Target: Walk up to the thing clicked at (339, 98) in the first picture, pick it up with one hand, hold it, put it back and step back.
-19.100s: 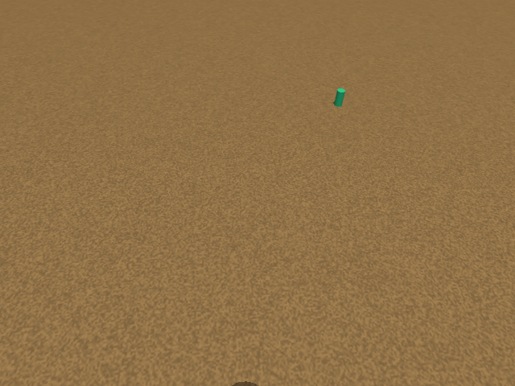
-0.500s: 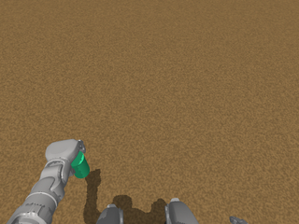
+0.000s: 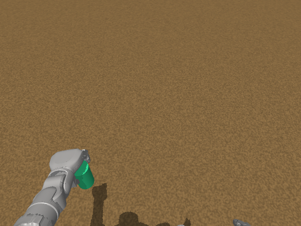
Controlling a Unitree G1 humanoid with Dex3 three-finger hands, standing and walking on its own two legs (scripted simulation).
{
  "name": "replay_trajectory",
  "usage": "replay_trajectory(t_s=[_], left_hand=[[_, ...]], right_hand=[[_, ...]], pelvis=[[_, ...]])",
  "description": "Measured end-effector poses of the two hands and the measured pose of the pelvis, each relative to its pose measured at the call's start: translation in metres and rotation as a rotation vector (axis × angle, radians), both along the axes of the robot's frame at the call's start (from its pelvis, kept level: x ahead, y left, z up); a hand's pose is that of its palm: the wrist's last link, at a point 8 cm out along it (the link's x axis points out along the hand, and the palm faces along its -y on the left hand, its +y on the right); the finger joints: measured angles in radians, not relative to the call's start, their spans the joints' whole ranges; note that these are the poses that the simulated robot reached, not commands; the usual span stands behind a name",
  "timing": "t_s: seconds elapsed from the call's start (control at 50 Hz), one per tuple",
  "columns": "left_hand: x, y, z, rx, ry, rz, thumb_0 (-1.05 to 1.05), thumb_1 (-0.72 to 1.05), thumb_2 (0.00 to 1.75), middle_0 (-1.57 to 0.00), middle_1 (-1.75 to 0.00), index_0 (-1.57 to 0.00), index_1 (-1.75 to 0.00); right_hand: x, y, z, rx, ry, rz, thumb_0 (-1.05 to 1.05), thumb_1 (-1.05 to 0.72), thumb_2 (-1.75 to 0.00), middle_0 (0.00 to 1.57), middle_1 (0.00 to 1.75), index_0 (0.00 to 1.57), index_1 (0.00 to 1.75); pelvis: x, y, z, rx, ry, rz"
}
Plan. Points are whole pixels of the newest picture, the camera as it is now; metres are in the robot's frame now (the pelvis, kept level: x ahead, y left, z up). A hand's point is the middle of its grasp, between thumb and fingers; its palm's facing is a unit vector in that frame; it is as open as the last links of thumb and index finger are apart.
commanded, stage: hold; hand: left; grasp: from above
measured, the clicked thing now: (83, 175) +0.32 +0.21 -0.15
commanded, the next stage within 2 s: crouch in 1.94 s
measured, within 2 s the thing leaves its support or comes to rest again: neither
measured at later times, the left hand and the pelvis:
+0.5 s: hand (68, 168) +0.31 +0.22 -0.05, palm faces -0.45 -0.05 -0.89, open 8.2 cm; pelvis +0.01 +0.00 +0.02, yaw -1 degrees
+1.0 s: hand (66, 175) +0.28 +0.21 -0.03, palm faces -0.46 -0.05 -0.89, open 8.2 cm; pelvis -0.01 +0.00 +0.02, yaw -1 degrees
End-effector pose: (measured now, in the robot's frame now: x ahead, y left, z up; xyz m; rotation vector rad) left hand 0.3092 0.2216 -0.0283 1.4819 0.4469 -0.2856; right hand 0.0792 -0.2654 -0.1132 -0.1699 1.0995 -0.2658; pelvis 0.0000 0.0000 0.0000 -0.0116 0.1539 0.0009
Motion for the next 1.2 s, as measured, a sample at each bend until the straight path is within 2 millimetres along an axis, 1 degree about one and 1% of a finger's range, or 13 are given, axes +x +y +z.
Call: replay_trajectory(t_s=[0.12, 0.24, 0.36, 0.5, 0.86, 1.0, 1.2], left_hand=[[0.002, 0.000, 0.011, 0.001, -0.004, -0.012, 0.04, 0.23, 0.61, -1.05, -0.60, -0.74, -0.50], [0.004, 0.001, 0.020, 0.008, 0.001, -0.026, 0.05, 0.23, 0.59, -1.03, -0.58, -0.75, -0.49], [0.006, 0.002, 0.028, 0.014, 0.001, -0.029, 0.06, 0.24, 0.57, -1.02, -0.55, -0.76, -0.48], [0.005, 0.001, 0.037, 0.014, 0.003, -0.034, 0.07, 0.25, 0.56, -1.01, -0.53, -0.76, -0.47], [-0.015, -0.004, 0.053, 0.006, 0.012, -0.054, 0.08, 0.27, 0.52, -1.02, -0.52, -0.77, -0.45], [-0.022, -0.005, 0.058, 0.002, 0.005, -0.059, 0.08, 0.27, 0.50, -1.02, -0.51, -0.78, -0.44], [-0.028, -0.005, 0.067, -0.001, -0.004, -0.064, 0.08, 0.28, 0.48, -1.03, -0.49, -0.79, -0.42]], right_hand=[[0.013, 0.001, 0.009, 0.004, -0.029, 0.003, 0.01, -0.92, -0.90, 0.20, 0.30, 0.20, 0.30], [0.021, 0.001, 0.015, 0.004, -0.050, 0.004, 0.01, -0.92, -0.90, 0.20, 0.30, 0.20, 0.30], [0.026, 0.002, 0.020, 0.008, -0.065, 0.004, 0.01, -0.92, -0.90, 0.20, 0.30, 0.20, 0.30], [0.026, 0.002, 0.023, 0.015, -0.074, 0.004, 0.01, -0.92, -0.90, 0.20, 0.30, 0.20, 0.30], [0.025, 0.002, 0.030, 0.025, -0.121, 0.024, 0.01, -0.92, -0.90, 0.20, 0.30, 0.20, 0.30], [0.028, 0.003, 0.033, 0.026, -0.142, 0.036, 0.01, -0.92, -0.90, 0.20, 0.30, 0.20, 0.30], [0.034, 0.007, 0.037, 0.030, -0.176, 0.050, 0.01, -0.92, -0.90, 0.20, 0.30, 0.20, 0.30]], pelvis=[[0.005, 0.001, 0.007, 0.002, -0.022, -0.003], [0.008, 0.003, 0.012, 0.003, -0.042, -0.007], [0.010, 0.004, 0.015, 0.003, -0.058, -0.012], [0.010, 0.004, 0.018, 0.003, -0.077, -0.015], [-0.004, 0.001, 0.023, 0.007, -0.122, -0.019], [-0.009, -0.001, 0.025, 0.009, -0.135, -0.017], [-0.014, -0.001, 0.026, 0.010, -0.152, -0.018]])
